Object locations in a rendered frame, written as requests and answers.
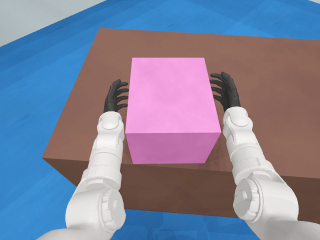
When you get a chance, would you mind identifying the robot right forearm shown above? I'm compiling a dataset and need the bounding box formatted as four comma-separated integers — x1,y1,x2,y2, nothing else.
222,106,299,216

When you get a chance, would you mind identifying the robot left forearm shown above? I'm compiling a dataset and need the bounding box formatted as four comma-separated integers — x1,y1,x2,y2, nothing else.
65,111,125,227

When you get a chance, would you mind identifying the left robot upper arm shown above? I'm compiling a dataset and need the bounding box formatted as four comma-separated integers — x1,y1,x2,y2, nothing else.
36,186,126,240

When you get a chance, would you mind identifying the carton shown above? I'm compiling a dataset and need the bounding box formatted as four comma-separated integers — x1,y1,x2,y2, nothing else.
125,57,221,164

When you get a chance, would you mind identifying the pedestal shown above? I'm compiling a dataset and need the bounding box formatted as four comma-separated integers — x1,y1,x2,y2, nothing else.
41,28,320,225

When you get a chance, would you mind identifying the right robot upper arm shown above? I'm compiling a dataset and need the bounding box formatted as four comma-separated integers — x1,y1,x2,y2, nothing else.
233,177,320,240

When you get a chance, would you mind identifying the left robot hand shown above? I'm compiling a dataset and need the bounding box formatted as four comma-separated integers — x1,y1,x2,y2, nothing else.
103,79,129,113

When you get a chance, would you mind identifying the right robot hand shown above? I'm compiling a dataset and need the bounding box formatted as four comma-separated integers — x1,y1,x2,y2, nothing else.
209,71,241,113

